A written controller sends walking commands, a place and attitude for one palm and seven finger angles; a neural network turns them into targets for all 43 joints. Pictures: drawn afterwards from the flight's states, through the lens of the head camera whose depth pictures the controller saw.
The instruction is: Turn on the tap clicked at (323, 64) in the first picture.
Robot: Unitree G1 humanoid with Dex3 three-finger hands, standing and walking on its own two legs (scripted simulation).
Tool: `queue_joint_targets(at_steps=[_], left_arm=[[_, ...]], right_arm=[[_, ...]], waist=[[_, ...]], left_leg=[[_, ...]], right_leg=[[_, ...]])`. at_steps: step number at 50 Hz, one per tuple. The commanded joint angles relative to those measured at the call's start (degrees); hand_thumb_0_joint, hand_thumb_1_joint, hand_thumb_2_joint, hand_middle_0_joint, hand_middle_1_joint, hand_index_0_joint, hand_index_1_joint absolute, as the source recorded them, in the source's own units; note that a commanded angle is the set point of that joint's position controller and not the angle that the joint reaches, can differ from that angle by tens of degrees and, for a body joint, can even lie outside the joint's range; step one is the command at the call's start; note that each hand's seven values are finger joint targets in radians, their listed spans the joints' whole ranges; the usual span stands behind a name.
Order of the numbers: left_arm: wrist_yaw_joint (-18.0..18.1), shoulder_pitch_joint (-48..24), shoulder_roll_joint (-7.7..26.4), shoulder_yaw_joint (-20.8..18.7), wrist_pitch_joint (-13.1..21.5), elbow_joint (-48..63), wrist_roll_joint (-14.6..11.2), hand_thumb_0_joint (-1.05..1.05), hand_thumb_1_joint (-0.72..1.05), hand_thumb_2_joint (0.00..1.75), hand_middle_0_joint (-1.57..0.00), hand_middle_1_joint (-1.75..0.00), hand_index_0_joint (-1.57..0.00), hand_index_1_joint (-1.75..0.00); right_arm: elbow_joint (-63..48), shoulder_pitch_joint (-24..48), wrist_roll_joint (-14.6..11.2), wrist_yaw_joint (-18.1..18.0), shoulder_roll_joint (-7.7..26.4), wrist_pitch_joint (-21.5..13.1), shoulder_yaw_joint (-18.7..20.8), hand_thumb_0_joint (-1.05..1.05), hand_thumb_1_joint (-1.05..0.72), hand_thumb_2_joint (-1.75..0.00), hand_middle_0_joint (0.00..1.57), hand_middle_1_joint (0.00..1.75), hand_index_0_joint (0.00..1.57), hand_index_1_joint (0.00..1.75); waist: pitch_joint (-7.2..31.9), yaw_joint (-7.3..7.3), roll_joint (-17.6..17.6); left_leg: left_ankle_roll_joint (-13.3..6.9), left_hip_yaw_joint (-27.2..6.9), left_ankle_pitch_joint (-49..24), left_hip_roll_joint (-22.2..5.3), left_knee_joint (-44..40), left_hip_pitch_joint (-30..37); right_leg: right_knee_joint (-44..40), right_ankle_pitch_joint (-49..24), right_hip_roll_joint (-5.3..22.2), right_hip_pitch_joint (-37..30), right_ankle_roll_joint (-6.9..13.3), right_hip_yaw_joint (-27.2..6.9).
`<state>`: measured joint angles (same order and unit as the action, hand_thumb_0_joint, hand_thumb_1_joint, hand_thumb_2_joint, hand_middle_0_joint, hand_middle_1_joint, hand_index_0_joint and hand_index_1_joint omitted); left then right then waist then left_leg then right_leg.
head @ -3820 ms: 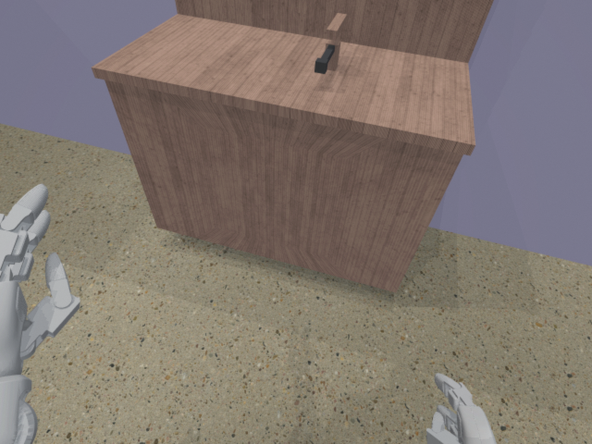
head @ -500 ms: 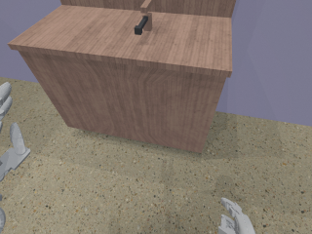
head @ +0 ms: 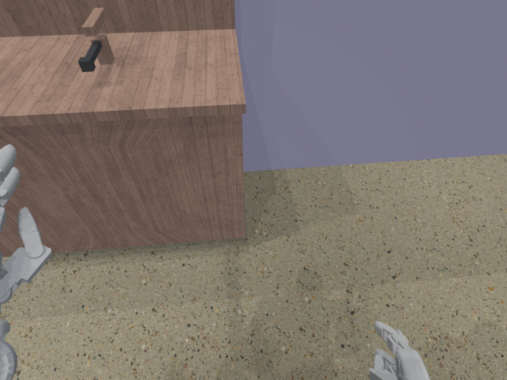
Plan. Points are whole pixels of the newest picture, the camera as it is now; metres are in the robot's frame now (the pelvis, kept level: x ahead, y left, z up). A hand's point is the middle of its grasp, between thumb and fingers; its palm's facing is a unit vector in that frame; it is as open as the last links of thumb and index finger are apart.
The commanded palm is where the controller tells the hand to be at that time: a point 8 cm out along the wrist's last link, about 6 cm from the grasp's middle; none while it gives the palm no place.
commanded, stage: turn to face it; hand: left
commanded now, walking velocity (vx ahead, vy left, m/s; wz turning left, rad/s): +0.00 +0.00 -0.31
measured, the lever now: (87, 64) +0.79 +0.50 +0.08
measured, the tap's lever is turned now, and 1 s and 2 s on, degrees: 0 0 0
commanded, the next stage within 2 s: take the last steps up to it in 0.22 s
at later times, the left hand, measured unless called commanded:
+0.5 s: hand (127, 274) +0.19 +0.15 +0.18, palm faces +0.30 -0.86 -0.40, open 7.4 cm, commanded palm +0.14 +0.20 +0.18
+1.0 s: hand (147, 242) +0.24 +0.15 +0.16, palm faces +0.25 -0.86 -0.45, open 7.4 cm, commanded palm +0.18 +0.21 +0.18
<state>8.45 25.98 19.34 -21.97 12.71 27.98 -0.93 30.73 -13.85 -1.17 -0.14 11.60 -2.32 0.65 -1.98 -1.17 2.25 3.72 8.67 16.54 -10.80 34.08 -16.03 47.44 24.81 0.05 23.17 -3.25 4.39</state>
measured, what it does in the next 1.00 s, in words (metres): steps on the spot: right foot, then left foot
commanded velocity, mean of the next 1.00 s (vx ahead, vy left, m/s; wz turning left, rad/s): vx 0.21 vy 0.11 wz -0.05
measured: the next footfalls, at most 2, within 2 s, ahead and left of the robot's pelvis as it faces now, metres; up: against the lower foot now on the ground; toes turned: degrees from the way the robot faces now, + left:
right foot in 0.06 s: +0.05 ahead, -0.12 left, +0.00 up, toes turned -7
left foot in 0.54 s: -0.03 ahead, +0.06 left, +0.00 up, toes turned +0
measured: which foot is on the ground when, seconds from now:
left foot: down 0.00-0.06, up 0.08-0.52, down 0.54-0.82, up 0.84-1.00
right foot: up 0.00-0.04, down 0.06-0.56, up 0.58-0.78, down 0.80-1.00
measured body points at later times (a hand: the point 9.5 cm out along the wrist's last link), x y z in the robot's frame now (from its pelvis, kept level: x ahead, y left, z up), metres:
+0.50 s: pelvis -0.04 -0.06 +0.01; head -0.03 -0.06 +0.46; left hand +0.17 +0.20 +0.20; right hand +0.08 -0.34 -0.07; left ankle -0.07 +0.06 -0.72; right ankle +0.01 -0.12 -0.73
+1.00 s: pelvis +0.00 -0.05 +0.01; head +0.03 -0.06 +0.45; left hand +0.22 +0.19 +0.19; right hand +0.12 -0.30 -0.11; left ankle +0.01 +0.08 -0.67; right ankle -0.02 -0.17 -0.73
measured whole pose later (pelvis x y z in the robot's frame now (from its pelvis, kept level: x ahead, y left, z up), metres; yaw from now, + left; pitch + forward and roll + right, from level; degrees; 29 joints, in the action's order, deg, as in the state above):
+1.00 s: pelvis +0.00 -0.05 +0.01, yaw -6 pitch +0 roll +0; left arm 7.0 27.4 18.9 -19.1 14.7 27.3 0.1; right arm 37.8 -11.0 0.1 -1.4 11.8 -1.2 0.4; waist -4.1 0.9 0.6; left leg 0.5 3.0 20.0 -5.0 58.0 -28.4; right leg 30.2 16.4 4.0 13.9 0.3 8.0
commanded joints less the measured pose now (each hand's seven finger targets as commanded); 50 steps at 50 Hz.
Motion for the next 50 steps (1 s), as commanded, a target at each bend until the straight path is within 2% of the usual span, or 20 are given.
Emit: queue_joint_targets(at_steps=[1, 2, 4, 6, 10, 16, 22, 25, 28, 31, 34, 38, 39, 40, 41, 42, 44, 45, 47, 50], left_arm=[[0.56, -7.55, 10.43, -2.22, 2.88, 13.61, 0.54, 0.0, 0.9, 0.9, -0.2, -0.3, -0.2, -0.3], [0.65, -7.97, 11.99, -3.59, 3.22, 14.86, 0.61, 0.0, 0.9, 0.9, -0.2, -0.3, -0.2, -0.3], [1.57, -4.08, 18.22, -10.17, 3.32, 13.64, 0.36, 0.0, 0.9, 0.9, -0.2, -0.3, -0.2, -0.3], [1.28, -2.85, 17.65, -10.49, 2.98, 16.46, -1.42, 0.0, 0.9, 0.9, -0.2, -0.3, -0.2, -0.3], [1.0, 7.12, 14.18, -11.92, 4.15, 12.59, -2.28, 0.0, 0.9, 0.9, -0.2, -0.3, -0.2, -0.3], [1.38, 5.75, 11.95, -8.32, 3.64, 9.29, -2.25, 0.0, 0.9, 0.9, -0.2, -0.3, -0.2, -0.3], [2.33, -0.45, 11.67, -3.97, 2.94, 10.97, -0.24, 0.0, 0.9, 0.9, -0.2, -0.3, -0.2, -0.3], [2.13, -2.64, 12.43, -3.32, 3.65, 13.44, 0.55, 0.0, 0.9, 0.9, -0.2, -0.3, -0.2, -0.3], [2.11, -4.55, 12.06, -3.47, 4.78, 14.71, 1.39, 0.0, 0.9, 0.9, -0.2, -0.3, -0.2, -0.3], [1.26, -3.34, 12.38, -4.92, 4.05, 9.48, 1.76, 0.0, 0.9, 0.9, -0.2, -0.3, -0.2, -0.3], [0.74, -3.67, 9.28, -2.24, 3.26, 8.96, 1.05, 0.0, 0.9, 0.9, -0.2, -0.3, -0.2, -0.3], [0.54, -7.89, 8.51, -0.73, 2.49, 5.2, 0.85, 0.0, 0.9, 0.9, -0.2, -0.3, -0.2, -0.3], [0.43, -8.87, 7.76, 0.3, 2.39, 4.36, 1.05, 0.0, 0.9, 0.9, -0.2, -0.3, -0.2, -0.3], [0.64, -9.59, 10.19, -1.27, 2.51, 4.19, 1.37, 0.0, 0.9, 0.9, -0.2, -0.3, -0.2, -0.3], [0.8, -9.31, 12.66, -3.41, 2.71, 3.38, 1.23, 0.0, 0.9, 0.9, -0.2, -0.3, -0.2, -0.3], [0.93, -10.07, 13.13, -4.45, 3.49, 4.35, 0.46, 0.0, 0.9, 0.9, -0.2, -0.3, -0.2, -0.3], [0.29, -8.11, 14.75, -6.29, 4.21, 7.31, 0.39, 0.0, 0.9, 0.9, -0.2, -0.3, -0.2, -0.3], [0.05, -5.81, 13.5, -5.44, 5.14, 10.26, 0.23, 0.0, 0.9, 0.9, -0.2, -0.3, -0.2, -0.3], [0.29, -2.71, 13.95, -7.3, 6.26, 12.85, 0.23, 0.0, 0.9, 0.9, -0.2, -0.3, -0.2, -0.3], [1.41, 0.19, 14.42, -8.98, 6.64, 16.74, 0.02, 0.0, 0.9, 0.9, -0.2, -0.3, -0.2, -0.3]], right_arm=[[-7.23, 3.91, 0.1, -0.8, 8.25, -4.08, 2.7, 0.0, -0.9, -0.9, 0.2, 0.3, 0.2, 0.3], [-7.12, 3.62, -0.11, -0.66, 7.39, -4.35, 2.67, 0.0, -0.9, -0.9, 0.2, 0.3, 0.2, 0.3], [-8.56, 6.76, 0.44, -0.96, 5.27, -4.25, 1.67, 0.0, -0.9, -0.9, 0.2, 0.3, 0.2, 0.3], [-7.79, 7.84, -0.08, -1.14, 5.92, -3.5, 2.52, 0.0, -0.9, -0.9, 0.2, 0.3, 0.2, 0.3], [-5.93, 8.07, 0.7, -0.98, 3.29, -0.18, 0.64, 0.0, -0.9, -0.9, 0.2, 0.3, 0.2, 0.3], [-5.83, 7.83, 0.5, -2.49, 5.67, -1.52, 1.69, 0.0, -0.9, -0.9, 0.2, 0.3, 0.2, 0.3], [-4.87, 6.68, 0.94, -3.48, 7.19, -1.43, 2.11, 0.0, -0.9, -0.9, 0.2, 0.3, 0.2, 0.3], [-4.91, 5.21, 1.22, -3.69, 7.19, -1.72, 2.27, 0.0, -0.9, -0.9, 0.2, 0.3, 0.2, 0.3], [-5.59, 5.72, 1.42, -3.15, 7.96, -2.94, 2.09, 0.0, -0.9, -0.9, 0.2, 0.3, 0.2, 0.3], [-3.8, 6.34, 1.37, -2.95, 6.43, -4.25, 2.41, 0.0, -0.9, -0.9, 0.2, 0.3, 0.2, 0.3], [-3.05, 5.11, 0.56, -3.06, 6.85, -4.83, 2.5, 0.0, -0.9, -0.9, 0.2, 0.3, 0.2, 0.3], [-1.87, 5.67, 0.87, -3.43, 7.64, -4.87, 2.14, 0.0, -0.9, -0.9, 0.2, 0.3, 0.2, 0.3], [-1.72, 6.24, 0.75, -3.44, 7.56, -4.73, 2.03, 0.0, -0.9, -0.9, 0.2, 0.3, 0.2, 0.3], [-1.61, 6.26, 0.62, -3.21, 6.61, -4.48, 2.25, 0.0, -0.9, -0.9, 0.2, 0.3, 0.2, 0.3], [-2.69, 7.51, 0.72, -3.04, 6.34, -4.37, 2.67, 0.0, -0.9, -0.9, 0.2, 0.3, 0.2, 0.3], [-2.27, 7.76, 1.21, -2.94, 7.11, -4.03, 2.75, 0.0, -0.9, -0.9, 0.2, 0.3, 0.2, 0.3], [-1.82, 7.76, 0.91, -2.19, 7.83, -2.92, 3.49, 0.0, -0.9, -0.9, 0.2, 0.3, 0.2, 0.3], [-2.15, 8.68, 0.84, -2.0, 6.3, -2.17, 2.57, 0.0, -0.9, -0.9, 0.2, 0.3, 0.2, 0.3], [-1.94, 8.9, 1.2, -1.79, 4.92, -1.64, 1.47, 0.0, -0.9, -0.9, 0.2, 0.3, 0.2, 0.3], [-3.25, 9.06, 1.41, -2.29, 3.89, -2.45, 1.56, 0.0, -0.9, -0.9, 0.2, 0.3, 0.2, 0.3]], waist=[[5.01, 0.87, 10.31], [7.05, 0.84, 4.73], [8.87, -0.33, -16.05], [8.65, 0.23, -13.09], [12.12, 1.28, -7.06], [11.84, 0.17, -9.41], [11.67, 0.77, -9.36], [9.27, 2.08, -3.06], [3.6, 1.99, 16.95], [-1.63, 1.51, 11.4], [-0.78, 1.25, 9.93], [2.53, 1.01, 5.26], [4.04, 0.94, 2.86], [6.84, 0.77, -7.62], [6.6, 0.31, -20.68], [4.21, 0.31, -17.42], [2.79, 0.69, -10.36], [1.03, 0.78, -8.41], [2.08, 1.48, -8.2], [6.22, 0.49, -10.47]], left_leg=[[-5.16, -2.77, -12.51, -6.92, -1.59, -0.58], [-3.83, -1.29, -8.99, -4.45, 4.96, -0.9], [-0.32, -2.82, 19.37, 7.27, 27.14, -17.4], [-0.36, -11.12, 12.6, 5.06, 34.58, -15.97], [0.63, -8.9, 5.56, 5.59, 30.28, -17.25], [-1.3, -6.66, 8.26, 7.92, 14.36, -9.55], [-4.87, -3.65, 9.54, 10.88, -1.1, -1.74], [-6.91, -3.73, 8.2, 9.91, -12.77, 8.02], [-15.82, -26.28, 18.2, -8.19, -23.8, 10.27], [-16.04, -20.3, 15.74, -7.05, -23.31, -2.23], [-12.8, -11.15, 3.08, -2.64, -18.91, 2.68], [-10.48, -8.99, -9.86, -1.31, -7.04, 1.33], [-9.48, -6.7, -9.65, 0.25, -0.04, -3.62], [-7.75, -3.25, -5.39, 3.71, 13.41, -11.93], [-4.85, -2.55, 11.92, 9.76, 28.05, -24.34], [-3.68, -9.55, 12.68, 8.06, 35.59, -26.42], [-3.06, -12.25, 8.14, 4.56, 36.34, -23.18], [-2.97, -11.92, 5.64, 3.39, 35.12, -22.06], [-2.97, -9.57, 3.0, 2.56, 26.62, -16.46], [-3.42, -3.36, 0.93, 4.85, 10.63, -8.45]], right_leg=[[-17.99, -8.63, -0.76, -11.25, 0.34, 3.82], [-22.74, -15.11, 2.41, -14.21, 1.72, 0.28], [-25.42, -47.38, 18.67, -19.19, 11.3, -25.4], [-28.63, -31.92, 19.48, -14.17, 11.81, -27.99], [-25.25, -34.35, 13.62, -19.91, 11.92, -16.25], [-29.7, -26.99, 13.55, -16.99, 11.41, -20.51], [-37.36, 2.93, 13.17, -15.3, 8.42, -21.76], [-34.74, 8.4, 10.81, -8.36, 6.76, -18.75], [-4.68, 1.38, -1.5, 6.38, 2.11, -1.71], [12.55, 0.59, 0.9, 6.36, 2.83, -2.06], [-0.48, 0.09, 1.11, 3.63, 2.14, 3.62], [-20.38, -6.27, -0.06, -11.74, 2.45, 6.62], [-23.07, -10.06, 2.22, -18.99, 3.9, 4.05], [-25.46, -10.95, 11.23, -26.72, 7.85, -9.03], [-29.72, -16.93, 23.82, -30.53, 14.15, -31.6], [-32.35, -15.06, 27.65, -26.74, 15.49, -33.46], [-33.97, -2.53, 25.81, -17.57, 15.76, -29.91], [-34.45, -4.74, 24.82, -14.07, 15.09, -23.05], [-33.56, -11.21, 21.46, -9.81, 12.62, -11.94], [-30.49, -16.69, 17.83, -12.98, 11.2, -6.26]])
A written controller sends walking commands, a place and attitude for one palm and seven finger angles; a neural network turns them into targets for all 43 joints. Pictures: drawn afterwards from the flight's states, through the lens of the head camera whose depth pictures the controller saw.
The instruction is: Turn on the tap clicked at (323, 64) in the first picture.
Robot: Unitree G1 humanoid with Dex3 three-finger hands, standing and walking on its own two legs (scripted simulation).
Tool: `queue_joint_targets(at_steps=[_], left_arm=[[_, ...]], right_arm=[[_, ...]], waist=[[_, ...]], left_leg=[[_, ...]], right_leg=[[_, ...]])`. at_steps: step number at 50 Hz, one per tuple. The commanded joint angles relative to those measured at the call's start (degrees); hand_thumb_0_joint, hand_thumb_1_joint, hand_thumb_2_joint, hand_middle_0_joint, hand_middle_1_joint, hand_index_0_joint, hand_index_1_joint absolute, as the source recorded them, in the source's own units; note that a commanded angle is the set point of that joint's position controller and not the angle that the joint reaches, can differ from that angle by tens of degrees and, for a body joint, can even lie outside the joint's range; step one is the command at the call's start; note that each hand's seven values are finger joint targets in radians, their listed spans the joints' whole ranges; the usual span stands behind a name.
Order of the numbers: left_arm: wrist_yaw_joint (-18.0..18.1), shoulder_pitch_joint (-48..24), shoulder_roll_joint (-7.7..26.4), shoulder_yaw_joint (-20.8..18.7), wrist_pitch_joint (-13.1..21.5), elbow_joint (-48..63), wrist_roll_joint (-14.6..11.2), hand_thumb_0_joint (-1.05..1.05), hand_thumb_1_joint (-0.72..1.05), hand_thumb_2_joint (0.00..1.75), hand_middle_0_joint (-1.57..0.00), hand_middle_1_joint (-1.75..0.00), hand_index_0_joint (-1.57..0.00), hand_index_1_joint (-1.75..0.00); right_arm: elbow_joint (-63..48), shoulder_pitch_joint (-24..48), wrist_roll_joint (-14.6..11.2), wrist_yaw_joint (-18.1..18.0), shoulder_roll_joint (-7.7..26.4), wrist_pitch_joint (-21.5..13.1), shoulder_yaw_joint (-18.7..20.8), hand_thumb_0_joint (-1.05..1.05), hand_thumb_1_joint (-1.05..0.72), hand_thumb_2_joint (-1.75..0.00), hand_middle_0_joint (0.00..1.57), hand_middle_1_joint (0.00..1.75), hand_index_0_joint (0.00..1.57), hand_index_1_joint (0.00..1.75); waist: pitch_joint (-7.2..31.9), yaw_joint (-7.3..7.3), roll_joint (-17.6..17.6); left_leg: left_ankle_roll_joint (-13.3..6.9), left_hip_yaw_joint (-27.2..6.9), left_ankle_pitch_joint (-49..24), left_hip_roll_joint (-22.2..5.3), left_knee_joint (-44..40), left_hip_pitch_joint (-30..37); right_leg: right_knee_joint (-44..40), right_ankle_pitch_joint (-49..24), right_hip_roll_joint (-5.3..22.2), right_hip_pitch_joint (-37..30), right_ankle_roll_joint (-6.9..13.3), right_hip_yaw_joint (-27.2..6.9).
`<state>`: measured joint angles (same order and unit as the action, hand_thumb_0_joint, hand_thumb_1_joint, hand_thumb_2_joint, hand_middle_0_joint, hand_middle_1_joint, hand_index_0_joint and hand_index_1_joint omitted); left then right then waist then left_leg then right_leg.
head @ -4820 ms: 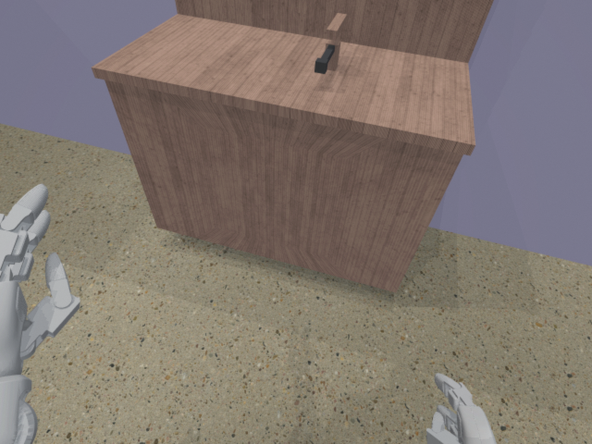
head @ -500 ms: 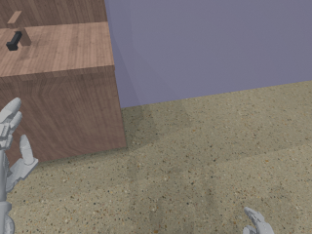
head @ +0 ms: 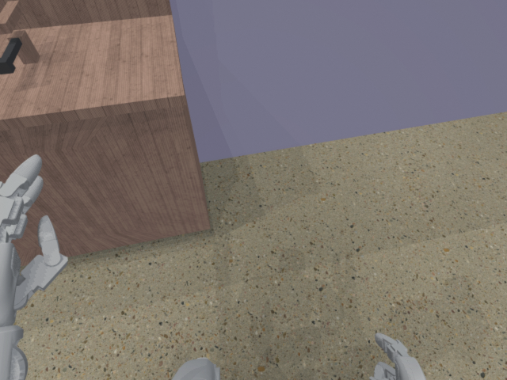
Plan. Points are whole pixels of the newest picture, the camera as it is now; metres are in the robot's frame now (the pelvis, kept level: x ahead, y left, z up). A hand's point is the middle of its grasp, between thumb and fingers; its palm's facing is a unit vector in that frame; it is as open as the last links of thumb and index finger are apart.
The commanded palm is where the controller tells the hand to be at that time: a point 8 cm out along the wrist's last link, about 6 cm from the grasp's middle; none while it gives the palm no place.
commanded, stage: take the last steps up to it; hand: left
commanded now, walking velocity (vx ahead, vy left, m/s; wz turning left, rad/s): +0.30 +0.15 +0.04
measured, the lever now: (4, 65) +0.74 +0.63 +0.08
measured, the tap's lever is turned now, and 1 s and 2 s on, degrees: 0 0 0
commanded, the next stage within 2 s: come to a stop and stand still in 1.02 s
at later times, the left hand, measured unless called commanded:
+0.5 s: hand (41, 165) +0.34 +0.29 +0.18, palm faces +0.36 -0.77 -0.53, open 7.4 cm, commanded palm +0.28 +0.35 +0.18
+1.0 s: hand out of the picture +0.47 +0.42 +0.18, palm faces +0.42 -0.80 -0.42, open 7.4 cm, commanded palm +0.39 +0.45 +0.18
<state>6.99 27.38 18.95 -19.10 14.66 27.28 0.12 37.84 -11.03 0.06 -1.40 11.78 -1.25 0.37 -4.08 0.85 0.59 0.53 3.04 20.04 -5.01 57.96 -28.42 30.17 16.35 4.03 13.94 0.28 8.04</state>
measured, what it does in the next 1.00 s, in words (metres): walks ahead: left foot, then right foot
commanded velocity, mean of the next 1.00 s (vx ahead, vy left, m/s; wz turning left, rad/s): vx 0.25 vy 0.15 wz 0.02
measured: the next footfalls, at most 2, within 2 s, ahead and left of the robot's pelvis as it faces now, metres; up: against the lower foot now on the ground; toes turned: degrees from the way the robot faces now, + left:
left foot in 0.14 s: +0.12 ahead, +0.18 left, +0.00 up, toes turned +8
right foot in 0.44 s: +0.19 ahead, -0.02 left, +0.00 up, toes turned -11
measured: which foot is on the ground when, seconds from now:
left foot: up 0.00-0.12, down 0.14-0.46, up 0.48-0.82, down 0.84-1.00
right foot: down 0.00-0.16, up 0.18-0.42, down 0.44-0.84, up 0.86-1.00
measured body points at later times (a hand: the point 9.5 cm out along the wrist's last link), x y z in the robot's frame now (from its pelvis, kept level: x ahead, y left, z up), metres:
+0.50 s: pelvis +0.13 +0.07 -0.01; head +0.15 +0.04 +0.43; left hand +0.31 +0.33 +0.21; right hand +0.28 -0.14 -0.13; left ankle +0.07 +0.17 -0.71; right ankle +0.15 -0.01 -0.74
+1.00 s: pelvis +0.23 +0.17 -0.01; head +0.27 +0.19 +0.44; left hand +0.44 +0.46 +0.21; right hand +0.41 -0.05 -0.08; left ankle +0.28 +0.27 -0.74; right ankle +0.19 +0.04 -0.66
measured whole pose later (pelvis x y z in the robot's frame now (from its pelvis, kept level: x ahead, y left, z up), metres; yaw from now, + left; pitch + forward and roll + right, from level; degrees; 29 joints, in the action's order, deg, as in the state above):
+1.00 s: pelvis +0.23 +0.17 -0.01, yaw +0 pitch +0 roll +0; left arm 9.0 23.2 24.8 -25.1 14.9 29.5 -1.4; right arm 33.5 -9.1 -0.9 -1.7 7.6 -4.7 1.0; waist -3.7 1.6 -2.4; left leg -2.3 9.9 13.5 -4.2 32.9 -19.6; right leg 66.3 29.8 5.1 26.4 -1.5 5.1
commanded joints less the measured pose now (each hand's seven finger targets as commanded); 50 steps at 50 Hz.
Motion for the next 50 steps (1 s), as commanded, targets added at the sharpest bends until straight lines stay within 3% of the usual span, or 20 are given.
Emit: queue_joint_targets(at_steps=[1, 6, 7, 8, 10, 14, 20, 21, 22, 23, 24, 29, 32, 37, 40, 41, 42, 43, 44, 50], left_arm=[[3.25, -1.02, 14.35, -11.75, 4.4, 18.25, -1.13, 0.0, 0.9, 0.9, -0.2, -0.3, -0.2, -0.3], [4.04, -0.82, 12.13, -10.62, 3.67, 16.67, -1.21, 0.0, 0.9, 0.9, -0.2, -0.3, -0.2, -0.3], [3.98, -1.02, 11.49, -10.47, 3.91, 16.61, -1.4, 0.0, 0.9, 0.9, -0.2, -0.3, -0.2, -0.3], [3.86, -1.1, 10.94, -9.98, 4.19, 17.09, -1.41, 0.0, 0.9, 0.9, -0.2, -0.3, -0.2, -0.3], [3.23, -1.65, 13.24, -10.44, 4.37, 13.13, -0.7, 0.0, 0.9, 0.9, -0.2, -0.3, -0.2, -0.3], [2.43, -3.14, 11.45, -8.44, 4.25, 18.91, -1.05, 0.0, 0.9, 0.9, -0.2, -0.3, -0.2, -0.3], [2.7, 1.35, 13.09, -10.34, 1.83, 16.34, -1.72, 0.0, 0.9, 0.9, -0.2, -0.3, -0.2, -0.3], [2.55, 1.14, 13.06, -10.75, 1.51, 14.19, -1.56, 0.0, 0.9, 0.9, -0.2, -0.3, -0.2, -0.3], [2.51, 0.36, 14.33, -11.51, 1.25, 12.66, -1.01, 0.0, 0.9, 0.9, -0.2, -0.3, -0.2, -0.3], [2.34, 0.1, 15.22, -12.65, 1.14, 10.16, -1.04, 0.0, 0.9, 0.9, -0.2, -0.3, -0.2, -0.3], [2.17, 1.09, 13.85, -12.98, 0.86, 5.3, -2.14, 0.0, 0.9, 0.9, -0.2, -0.3, -0.2, -0.3], [0.98, -2.63, 11.63, -9.32, 4.01, 7.47, -1.31, 0.0, 0.9, 0.9, -0.2, -0.3, -0.2, -0.3], [1.56, -5.27, 11.33, -6.98, 4.54, 12.16, -1.01, 0.0, 0.9, 0.9, -0.2, -0.3, -0.2, -0.3], [3.63, -3.87, 14.33, -10.17, 3.68, 18.49, -0.69, 0.0, 0.9, 0.9, -0.2, -0.3, -0.2, -0.3], [4.05, -3.59, 13.4, -10.63, 3.51, 17.78, -0.92, 0.0, 0.9, 0.9, -0.2, -0.3, -0.2, -0.3], [4.03, -5.02, 13.39, -10.7, 4.0, 18.72, -1.15, 0.0, 0.9, 0.9, -0.2, -0.3, -0.2, -0.3], [3.99, -5.59, 12.91, -10.8, 4.56, 19.62, -1.39, 0.0, 0.9, 0.9, -0.2, -0.3, -0.2, -0.3], [3.98, -4.95, 13.18, -10.6, 4.93, 17.73, -1.08, 0.0, 0.9, 0.9, -0.2, -0.3, -0.2, -0.3], [3.76, -2.8, 13.95, -10.59, 4.86, 10.95, -1.04, 0.0, 0.9, 0.9, -0.2, -0.3, -0.2, -0.3], [2.11, 0.99, 11.79, -9.59, 4.05, 20.65, -2.26, 0.0, 0.9, 0.9, -0.2, -0.3, -0.2, -0.3]], right_arm=[[-10.7, 5.66, 0.2, -1.04, 3.73, -4.04, 2.19, 0.0, -0.9, -0.9, 0.2, 0.3, 0.2, 0.3], [-10.73, 1.38, -0.03, -2.53, 5.0, -5.54, 3.9, 0.0, -0.9, -0.9, 0.2, 0.3, 0.2, 0.3], [-10.88, 0.69, -0.32, -2.72, 6.37, -5.54, 4.66, 0.0, -0.9, -0.9, 0.2, 0.3, 0.2, 0.3], [-11.29, 1.28, -0.61, -2.41, 7.53, -5.49, 5.25, 0.0, -0.9, -0.9, 0.2, 0.3, 0.2, 0.3], [-9.97, 2.47, 0.1, -2.2, 6.29, -6.26, 4.16, 0.0, -0.9, -0.9, 0.2, 0.3, 0.2, 0.3], [-8.94, 2.63, -1.2, -1.26, 6.16, -7.37, 4.29, 0.0, -0.9, -0.9, 0.2, 0.3, 0.2, 0.3], [-9.47, 3.34, -0.35, -1.67, 5.39, -6.97, 2.45, 0.0, -0.9, -0.9, 0.2, 0.3, 0.2, 0.3], [-9.16, 3.58, -0.57, -1.79, 5.35, -6.45, 2.55, 0.0, -0.9, -0.9, 0.2, 0.3, 0.2, 0.3], [-8.95, 3.19, -0.56, -1.78, 4.6, -5.74, 2.56, 0.0, -0.9, -0.9, 0.2, 0.3, 0.2, 0.3], [-10.25, 4.47, -0.27, -1.58, 4.04, -5.28, 2.71, 0.0, -0.9, -0.9, 0.2, 0.3, 0.2, 0.3], [-10.15, 4.66, 0.05, -1.14, 5.21, -4.68, 2.71, 0.0, -0.9, -0.9, 0.2, 0.3, 0.2, 0.3], [-7.99, 5.78, -0.07, -0.37, 4.6, -2.88, 1.89, 0.0, -0.9, -0.9, 0.2, 0.3, 0.2, 0.3], [-8.98, 4.86, 0.12, -0.27, 5.08, -3.35, 2.27, 0.0, -0.9, -0.9, 0.2, 0.3, 0.2, 0.3], [-11.65, 4.58, 0.52, -1.39, 3.98, -5.2, 3.22, 0.0, -0.9, -0.9, 0.2, 0.3, 0.2, 0.3], [-11.94, 2.59, 0.13, -2.34, 4.3, -4.9, 3.97, 0.0, -0.9, -0.9, 0.2, 0.3, 0.2, 0.3], [-12.15, 1.81, -0.35, -2.66, 5.41, -4.9, 4.65, 0.0, -0.9, -0.9, 0.2, 0.3, 0.2, 0.3], [-12.33, 1.74, -0.58, -2.44, 7.26, -4.95, 5.32, 0.0, -0.9, -0.9, 0.2, 0.3, 0.2, 0.3], [-12.76, 1.47, -0.69, -2.01, 7.18, -5.1, 5.4, 0.0, -0.9, -0.9, 0.2, 0.3, 0.2, 0.3], [-12.33, 1.91, -0.57, -1.93, 6.38, -5.59, 4.85, 0.0, -0.9, -0.9, 0.2, 0.3, 0.2, 0.3], [-10.7, 3.0, -1.28, -0.38, 5.58, -6.65, 3.93, 0.0, -0.9, -0.9, 0.2, 0.3, 0.2, 0.3]], waist=[[9.14, -1.95, -8.95], [12.14, -0.06, 0.21], [13.66, 0.72, 8.4], [13.95, 0.33, 18.8], [9.96, 0.65, 15.71], [8.84, -0.63, 12.46], [11.45, -1.18, 10.22], [12.59, -1.6, 5.77], [14.73, -1.59, -4.16], [13.6, -1.61, -17.84], [11.66, -1.6, -16.13], [5.86, -0.78, -4.4], [6.19, -0.39, -8.44], [9.5, -2.65, -11.24], [12.31, -0.54, -6.22], [14.53, 0.43, 2.27], [15.94, 0.45, 16.63], [16.06, -0.39, 21.32], [12.77, -0.12, 15.1], [11.66, -0.75, 13.46]], left_leg=[[-0.4, 3.81, -2.8, -0.06, -16.43, 5.85], [-0.71, 7.59, -9.77, 3.37, -33.15, 20.87], [-3.9, -0.7, -10.98, -2.22, -35.64, 26.76], [-9.73, -15.6, -23.34, -13.12, -36.07, 33.41], [-15.61, -24.13, -22.28, -18.0, -39.67, 27.46], [-11.57, -7.66, -23.36, -10.5, -36.57, 25.17], [-7.84, -3.4, -24.38, -8.54, -30.15, 17.14], [-6.63, -2.04, -21.9, -7.37, -24.2, 13.25], [-5.08, 1.67, -14.9, -4.0, -12.25, 4.93], [-1.8, 4.42, 6.1, 4.16, 3.26, -9.73], [-0.63, -3.06, 10.04, 3.74, 13.15, -14.26], [1.23, -4.03, -1.83, -1.74, 13.48, -13.68], [0.8, 0.25, -5.2, -2.42, -2.52, -6.42], [-0.19, 8.15, -6.64, 2.4, -20.59, 6.41], [-0.13, 10.05, -12.99, 4.27, -31.06, 18.65], [-0.81, 7.66, -14.54, 2.7, -33.16, 24.74], [-4.79, -6.04, -24.12, -6.96, -34.76, 30.54], [-10.56, -18.88, -32.64, -15.55, -36.84, 32.43], [-12.62, -21.02, -27.62, -16.95, -38.27, 27.15], [-10.86, -5.07, -23.03, -9.98, -38.09, 19.58]], right_leg=[[-12.3, -8.86, 13.99, -4.66, 7.71, -10.31], [3.74, -8.72, 7.4, -3.77, 2.76, -5.12], [14.96, -6.56, 3.79, 2.49, 0.55, -2.33], [26.9, 14.28, -1.25, 15.2, -1.9, 0.67], [39.57, 19.7, 0.66, 22.17, -1.29, -4.38], [26.81, 11.51, 1.48, 19.49, -1.92, -1.21], [0.41, 1.82, -2.12, -1.5, -1.26, 3.37], [-4.44, -2.99, -0.82, -8.15, -0.51, 1.69], [-7.13, -5.92, 7.13, -16.62, 2.56, -8.48], [-10.89, -13.92, 20.13, -22.33, 8.91, -32.27], [-13.42, -12.67, 25.96, -20.41, 11.24, -38.04], [-12.08, -18.59, 17.82, -9.21, 7.51, -13.32], [-10.85, -23.11, 15.4, -6.54, 6.23, -5.84], [-6.48, -30.95, 14.18, -9.17, 6.02, -5.16], [3.43, -24.36, 10.52, -6.51, 3.01, -1.84], [12.62, -20.39, 8.54, -3.18, 1.58, -0.96], [25.34, 3.37, 2.4, 6.7, -0.84, 1.99], [37.25, 23.38, -1.72, 15.66, -1.11, -1.43], [42.46, 21.88, -1.44, 17.53, -0.28, -4.86], [31.3, 8.3, 1.5, 16.59, -1.98, -2.37]])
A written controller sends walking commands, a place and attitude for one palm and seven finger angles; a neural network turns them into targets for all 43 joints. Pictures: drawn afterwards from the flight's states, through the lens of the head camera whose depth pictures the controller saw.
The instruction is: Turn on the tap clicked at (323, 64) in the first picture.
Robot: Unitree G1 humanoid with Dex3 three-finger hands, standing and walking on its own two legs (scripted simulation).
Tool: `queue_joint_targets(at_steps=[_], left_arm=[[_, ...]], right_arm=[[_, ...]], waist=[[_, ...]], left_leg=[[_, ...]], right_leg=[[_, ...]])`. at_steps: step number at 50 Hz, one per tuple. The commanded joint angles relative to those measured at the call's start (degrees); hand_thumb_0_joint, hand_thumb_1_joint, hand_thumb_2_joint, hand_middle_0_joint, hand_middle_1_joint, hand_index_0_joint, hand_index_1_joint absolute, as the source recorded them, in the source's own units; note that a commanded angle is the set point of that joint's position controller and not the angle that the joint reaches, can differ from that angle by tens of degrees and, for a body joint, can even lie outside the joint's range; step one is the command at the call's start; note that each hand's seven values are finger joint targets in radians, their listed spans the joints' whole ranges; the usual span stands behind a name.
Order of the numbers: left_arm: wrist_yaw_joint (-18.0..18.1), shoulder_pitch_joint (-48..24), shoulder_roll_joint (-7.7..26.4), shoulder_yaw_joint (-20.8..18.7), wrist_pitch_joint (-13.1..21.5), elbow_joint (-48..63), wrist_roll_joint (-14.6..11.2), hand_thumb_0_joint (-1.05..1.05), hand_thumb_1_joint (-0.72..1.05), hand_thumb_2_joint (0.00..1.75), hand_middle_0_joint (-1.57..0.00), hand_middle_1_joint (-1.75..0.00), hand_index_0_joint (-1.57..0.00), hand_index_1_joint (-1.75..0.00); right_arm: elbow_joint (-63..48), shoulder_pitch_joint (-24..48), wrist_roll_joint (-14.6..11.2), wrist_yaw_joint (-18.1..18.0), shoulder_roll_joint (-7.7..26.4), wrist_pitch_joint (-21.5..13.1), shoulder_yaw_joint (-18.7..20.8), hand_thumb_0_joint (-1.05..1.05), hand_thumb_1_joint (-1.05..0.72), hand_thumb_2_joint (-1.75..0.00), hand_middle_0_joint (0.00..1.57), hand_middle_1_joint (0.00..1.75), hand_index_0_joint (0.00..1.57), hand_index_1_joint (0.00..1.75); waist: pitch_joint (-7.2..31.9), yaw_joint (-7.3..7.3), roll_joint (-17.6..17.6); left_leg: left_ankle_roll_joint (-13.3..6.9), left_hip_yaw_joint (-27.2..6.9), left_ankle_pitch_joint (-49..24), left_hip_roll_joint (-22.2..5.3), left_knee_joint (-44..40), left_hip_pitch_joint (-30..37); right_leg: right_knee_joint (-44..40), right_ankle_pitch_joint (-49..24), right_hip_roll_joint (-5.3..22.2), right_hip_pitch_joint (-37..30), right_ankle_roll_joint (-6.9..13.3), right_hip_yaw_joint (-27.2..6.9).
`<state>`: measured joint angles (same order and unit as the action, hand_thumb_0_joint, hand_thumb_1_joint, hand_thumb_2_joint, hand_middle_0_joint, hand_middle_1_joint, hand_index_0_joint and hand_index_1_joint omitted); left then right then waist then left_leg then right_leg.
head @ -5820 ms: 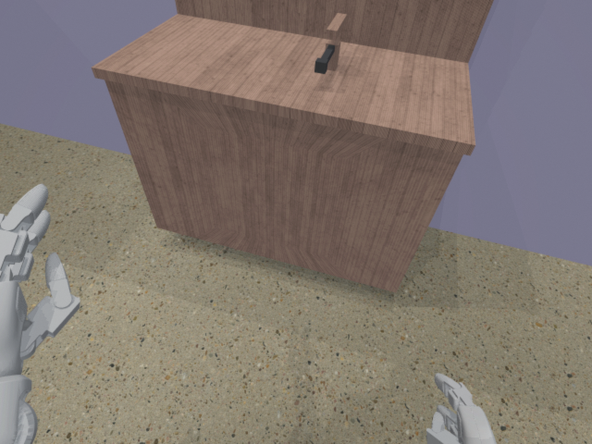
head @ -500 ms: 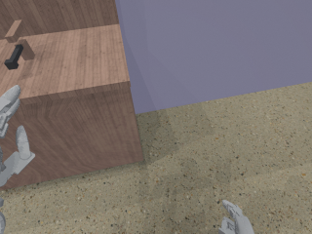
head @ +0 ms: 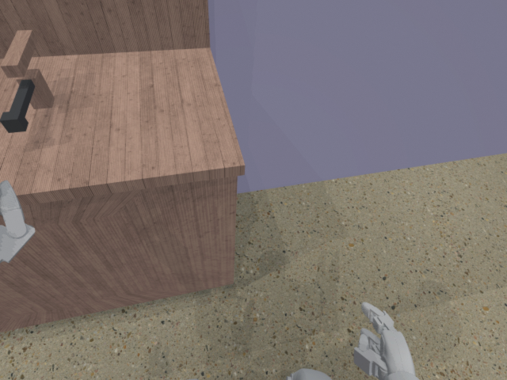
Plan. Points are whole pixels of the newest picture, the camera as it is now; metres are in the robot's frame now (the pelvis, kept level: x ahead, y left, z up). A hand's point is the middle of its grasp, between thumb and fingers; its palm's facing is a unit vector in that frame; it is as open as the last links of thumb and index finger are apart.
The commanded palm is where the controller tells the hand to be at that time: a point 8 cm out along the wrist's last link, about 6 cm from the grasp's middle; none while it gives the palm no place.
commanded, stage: take the last steps up to it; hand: left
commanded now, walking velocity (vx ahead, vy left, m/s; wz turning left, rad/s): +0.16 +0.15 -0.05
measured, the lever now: (14, 121) +0.51 +0.46 +0.08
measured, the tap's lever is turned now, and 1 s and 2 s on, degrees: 0 0 0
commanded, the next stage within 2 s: come to a stop and stand still in 0.02 s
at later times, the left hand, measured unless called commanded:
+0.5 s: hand (54, 227) +0.25 +0.24 +0.17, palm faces +0.34 -0.87 -0.37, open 7.4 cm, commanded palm +0.19 +0.30 +0.19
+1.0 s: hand out of the picture +0.23 +0.31 +0.17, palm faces +0.30 -0.85 -0.43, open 7.4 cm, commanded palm +0.16 +0.34 +0.19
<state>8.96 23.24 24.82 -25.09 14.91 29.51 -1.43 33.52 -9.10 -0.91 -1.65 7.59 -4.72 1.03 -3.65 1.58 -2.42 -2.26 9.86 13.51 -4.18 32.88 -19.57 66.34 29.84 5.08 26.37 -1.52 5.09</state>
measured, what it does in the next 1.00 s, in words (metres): steps on the spot: right foot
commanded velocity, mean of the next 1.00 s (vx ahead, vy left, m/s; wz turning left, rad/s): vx -0.03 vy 0.00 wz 0.00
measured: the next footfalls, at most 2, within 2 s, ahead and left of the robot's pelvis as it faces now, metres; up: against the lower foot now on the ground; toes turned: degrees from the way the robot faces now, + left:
right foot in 0.22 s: +0.05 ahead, -0.04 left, +0.00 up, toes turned -6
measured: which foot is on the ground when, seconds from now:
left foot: down 0.00-1.00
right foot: up 0.00-0.20, down 0.22-1.00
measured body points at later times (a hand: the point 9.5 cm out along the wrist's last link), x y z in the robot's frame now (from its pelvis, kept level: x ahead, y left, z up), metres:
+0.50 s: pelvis +0.02 +0.02 +0.00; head +0.04 +0.03 +0.45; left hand +0.22 +0.28 +0.19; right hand +0.19 -0.23 -0.07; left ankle +0.04 +0.15 -0.73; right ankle +0.06 -0.06 -0.73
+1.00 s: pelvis -0.02 +0.08 +0.01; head +0.01 +0.10 +0.45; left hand +0.21 +0.35 +0.19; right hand +0.11 -0.15 -0.08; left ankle +0.04 +0.15 -0.73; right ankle +0.01 -0.04 -0.73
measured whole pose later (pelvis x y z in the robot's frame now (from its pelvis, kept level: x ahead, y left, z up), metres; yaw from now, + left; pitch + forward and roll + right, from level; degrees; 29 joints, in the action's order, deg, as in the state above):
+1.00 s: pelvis -0.02 +0.08 +0.01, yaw -5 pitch -2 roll -1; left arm 5.9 23.2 22.8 -21.6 11.9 26.8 0.2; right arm 32.3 -17.1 0.9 -1.0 9.6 -8.6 -2.9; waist -4.4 0.0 -2.4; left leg -3.7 3.9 10.4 1.9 27.6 -15.9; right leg 29.9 15.9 -0.4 15.5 -0.5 1.6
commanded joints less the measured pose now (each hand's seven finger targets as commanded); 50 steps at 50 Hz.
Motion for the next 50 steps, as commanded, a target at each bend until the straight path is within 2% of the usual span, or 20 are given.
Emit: queue_joint_targets(at_steps=[1, 4, 9, 10, 12, 14, 19, 23, 25, 28, 29, 30, 31, 33, 35, 38, 43, 44, 47, 50], left_arm=[[0.06, 5.81, 5.5, -3.12, 3.49, 18.79, -0.86, 0.0, 0.9, 0.9, -0.2, -0.3, -0.2, -0.3], [0.42, 4.84, 7.1, -3.94, 2.18, 17.66, -0.87, 0.0, 0.9, 0.9, -0.2, -0.3, -0.2, -0.3], [0.87, 2.13, 7.09, -4.47, -0.54, 8.44, -1.07, 0.0, 0.9, 0.9, -0.2, -0.3, -0.2, -0.3], [0.88, 0.68, 6.54, -3.83, -0.67, 7.21, -0.81, 0.0, 0.9, 0.9, -0.2, -0.3, -0.2, -0.3], [0.93, -1.63, 6.53, -2.89, -1.08, 4.39, -0.58, 0.0, 0.9, 0.9, -0.2, -0.3, -0.2, -0.3], [0.32, -2.76, 3.77, 0.29, -1.87, 2.56, -1.08, 0.0, 0.9, 0.9, -0.2, -0.3, -0.2, -0.3], [1.46, -2.85, 7.08, -1.9, -0.38, 12.94, 0.3, 0.0, 0.9, 0.9, -0.2, -0.3, -0.2, -0.3], [2.37, 3.92, 7.71, -3.25, -0.05, 18.41, -0.25, 0.0, 0.9, 0.9, -0.2, -0.3, -0.2, -0.3], [2.39, 5.69, 7.93, -3.74, 0.17, 19.21, -0.76, 0.0, 0.9, 0.9, -0.2, -0.3, -0.2, -0.3], [1.73, 5.74, 6.53, -3.49, 0.24, 13.6, -0.59, 0.0, 0.9, 0.9, -0.2, -0.3, -0.2, -0.3], [2.1, -52.62, 43.7, -19.36, 6.11, 18.17, -0.09, 0.0, 0.9, 0.9, -0.2, -0.3, -0.2, -0.3], [0.49, -33.08, 18.48, -15.27, 4.14, -6.03, -0.19, 0.0, 0.9, 0.9, -0.2, -0.3, -0.2, -0.3], [-0.45, -26.39, 16.45, -11.41, 4.73, -5.6, -1.1, 0.0, 0.9, 0.9, -0.2, -0.3, -0.2, -0.3], [-1.95, -17.17, 8.23, -1.63, 4.03, -11.36, -1.16, 0.0, 0.9, 0.9, -0.2, -0.3, -0.2, -0.3], [-3.56, -8.45, -1.09, 6.22, 2.84, -8.72, -2.62, 0.0, 0.9, 0.9, -0.2, -0.3, -0.2, -0.3], [-3.7, -7.14, -0.34, 7.53, 1.09, 2.76, -1.59, 0.0, 0.9, 0.9, -0.2, -0.3, -0.2, -0.3], [-0.8, -9.45, 9.12, -5.4, 2.23, 13.61, 0.82, 0.0, 0.9, 0.9, -0.2, -0.3, -0.2, -0.3], [-0.2, -12.58, 14.68, -9.87, 2.89, 17.13, 1.36, 0.0, 0.9, 0.9, -0.2, -0.3, -0.2, -0.3], [-0.36, -9.9, 10.03, -7.48, 2.39, 15.55, 1.01, 0.0, 0.9, 0.9, -0.2, -0.3, -0.2, -0.3], [-0.56, -7.91, 7.29, -5.38, 2.42, 12.21, 0.48, 0.0, 0.9, 0.9, -0.2, -0.3, -0.2, -0.3]], right_arm=[[-6.42, 1.19, -0.2, 0.01, 9.51, -3.58, 2.84, 0.0, -0.9, -0.9, 0.2, 0.3, 0.2, 0.3], [-6.13, 0.78, 0.14, -0.72, 9.52, -4.32, 1.8, 0.0, -0.9, -0.9, 0.2, 0.3, 0.2, 0.3], [-5.68, 0.6, 0.51, -2.24, 9.43, -2.95, 0.37, 0.0, -0.9, -0.9, 0.2, 0.3, 0.2, 0.3], [-5.71, 0.91, 0.28, -2.26, 9.5, -2.51, 0.28, 0.0, -0.9, -0.9, 0.2, 0.3, 0.2, 0.3], [-6.11, 0.04, 0.19, -2.15, 8.63, -1.99, -0.32, 0.0, -0.9, -0.9, 0.2, 0.3, 0.2, 0.3], [-6.36, 0.64, -0.29, -1.16, 9.42, -2.42, 0.61, 0.0, -0.9, -0.9, 0.2, 0.3, 0.2, 0.3], [-7.24, 4.25, 0.69, -1.91, 8.24, -1.26, -1.05, 0.0, -0.9, -0.9, 0.2, 0.3, 0.2, 0.3], [-8.62, 2.07, 1.29, -2.66, 8.59, -0.19, -0.15, 0.0, -0.9, -0.9, 0.2, 0.3, 0.2, 0.3], [-9.36, 2.23, 1.03, -2.9, 10.3, 0.06, 0.48, 0.0, -0.9, -0.9, 0.2, 0.3, 0.2, 0.3], [-9.22, 2.78, 1.29, -2.84, 10.04, 0.18, 0.0, 0.0, -0.9, -0.9, 0.2, 0.3, 0.2, 0.3], [-12.57, -8.36, -0.68, -6.01, 11.44, -2.83, -6.03, 0.0, -0.9, -0.9, 0.2, 0.3, 0.2, 0.3], [-8.97, -2.33, -1.04, -3.21, 6.47, -5.7, -1.58, 0.0, -0.9, -0.9, 0.2, 0.3, 0.2, 0.3], [-8.65, -2.36, 1.52, -1.58, 9.83, -6.4, -0.96, 0.0, -0.9, -0.9, 0.2, 0.3, 0.2, 0.3], [-8.83, -4.14, 0.95, -0.52, 12.14, -7.28, 0.22, 0.0, -0.9, -0.9, 0.2, 0.3, 0.2, 0.3], [-9.47, -3.75, -0.33, 1.45, 11.34, -7.62, -0.02, 0.0, -0.9, -0.9, 0.2, 0.3, 0.2, 0.3], [-9.47, -1.79, -0.41, 1.68, 11.19, -6.77, 0.06, 0.0, -0.9, -0.9, 0.2, 0.3, 0.2, 0.3], [-10.44, 2.59, 0.7, -0.23, 11.63, -7.16, -0.74, 0.0, -0.9, -0.9, 0.2, 0.3, 0.2, 0.3], [-10.57, 2.82, 1.23, -0.61, 11.66, -6.93, -0.51, 0.0, -0.9, -0.9, 0.2, 0.3, 0.2, 0.3], [-11.13, 2.07, 1.71, -0.34, 10.22, -7.25, -0.23, 0.0, -0.9, -0.9, 0.2, 0.3, 0.2, 0.3], [-10.39, 1.87, 1.75, -0.09, 10.62, -7.95, -0.66, 0.0, -0.9, -0.9, 0.2, 0.3, 0.2, 0.3]], waist=[[11.14, -1.51, 16.72], [11.76, -1.35, 16.07], [11.08, -1.61, 6.22], [10.72, -1.55, 3.9], [11.96, 0.08, -4.11], [10.9, -0.55, -13.32], [12.02, -1.91, -2.22], [14.47, -1.7, 3.37], [13.62, -2.32, 9.98], [5.85, -2.55, 18.66], [1.37, 1.38, 18.74], [5.37, -3.34, 11.8], [3.58, -3.24, 7.92], [4.92, -2.94, 0.68], [5.41, -3.26, -1.57], [3.44, -2.33, -7.49], [5.54, -3.11, 11.51], [5.95, -3.21, 15.92], [7.9, -2.98, 19.21], [7.85, -2.46, 13.76]], left_leg=[[-7.59, -10.66, -16.53, -10.51, -13.73, 9.44], [-6.31, -8.84, -17.92, -10.66, -13.35, 10.18], [-2.49, -9.55, -14.75, -11.38, -7.87, 7.55], [-1.14, -9.05, -12.76, -10.11, -5.07, 5.37], [2.5, -5.99, -4.58, -3.02, 2.72, 0.63], [4.48, -6.44, 9.61, 2.24, 10.24, -0.96], [3.68, -8.1, 10.88, 2.3, 7.07, -2.73], [3.65, -7.59, -5.18, 2.82, -5.72, 5.55], [1.94, -13.71, -19.5, -4.24, -8.92, 8.0], [-1.07, -18.22, -10.68, -9.91, -16.2, -4.6], [-2.08, -15.32, 7.48, -4.73, -15.67, -17.62], [0.45, -10.32, 8.32, -3.24, -8.56, -7.19], [2.19, -8.95, 8.79, -0.46, -4.6, -4.73], [2.43, -8.3, 7.35, 4.44, 4.37, 1.48], [2.0, -8.54, 8.93, 3.85, 1.82, 4.94], [2.1, -8.98, 11.01, 3.98, -3.2, 7.08], [-0.05, -19.74, 25.09, -4.13, -24.49, -6.59], [-0.26, -20.43, 27.33, -5.03, -26.01, -8.58], [-0.03, -17.15, 22.83, -4.04, -22.77, -4.42], [0.81, -17.44, 19.73, -2.77, -20.15, -2.33]], right_leg=[[-8.74, -6.6, 0.02, 1.91, -0.23, 1.4], [-19.36, -8.11, -1.79, -3.16, -0.36, 3.88], [-37.68, -15.72, -3.03, -13.85, 0.19, 2.47], [-41.44, -22.27, -1.83, -17.3, 0.76, 0.15], [-41.67, -47.05, 7.64, -20.83, 5.04, -13.17], [-43.47, -55.6, 13.02, -19.64, 9.4, -19.45], [-40.5, -56.4, 11.5, -24.39, 9.0, -10.3], [-38.43, -45.38, 7.18, -23.09, 6.19, -8.18], [-36.36, -29.81, 1.96, -18.25, 3.26, -5.66], [-31.9, -11.27, -2.78, -18.0, 1.47, -2.85], [-30.3, -9.97, -3.41, -23.27, 1.04, -6.36], [-37.28, -3.74, -2.34, -11.88, 1.93, -3.66], [-43.55, -11.83, -1.86, -12.75, 3.51, -8.76], [-49.55, -15.98, 5.07, -8.43, 6.57, -19.38], [-52.08, -5.94, 4.87, -7.92, 5.35, -17.81], [-53.42, 5.16, 1.92, -4.23, 4.51, -13.72], [-35.2, -10.65, -6.81, -19.05, 0.96, -3.66], [-32.06, -11.47, -7.09, -20.53, 0.6, -3.12], [-32.92, -14.26, -6.54, -19.69, 0.97, -2.68], [-40.63, -14.15, -5.91, -21.08, 1.78, -2.87]])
